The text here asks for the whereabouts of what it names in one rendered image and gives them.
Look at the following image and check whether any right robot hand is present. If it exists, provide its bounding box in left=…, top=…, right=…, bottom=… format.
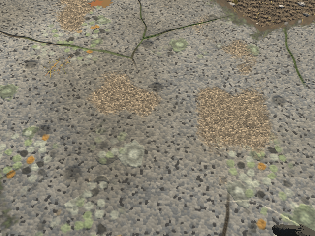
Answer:
left=272, top=224, right=315, bottom=236

